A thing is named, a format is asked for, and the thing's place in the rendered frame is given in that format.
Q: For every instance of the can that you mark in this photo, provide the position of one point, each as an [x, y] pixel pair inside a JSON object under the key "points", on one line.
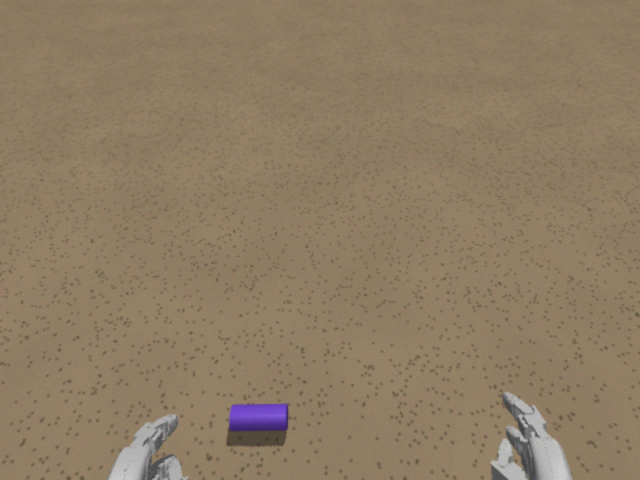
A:
{"points": [[258, 417]]}

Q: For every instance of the right robot hand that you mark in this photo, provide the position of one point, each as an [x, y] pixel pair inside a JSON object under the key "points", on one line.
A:
{"points": [[541, 456]]}

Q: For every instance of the left robot hand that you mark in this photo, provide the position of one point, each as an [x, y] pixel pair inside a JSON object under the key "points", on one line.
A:
{"points": [[134, 462]]}

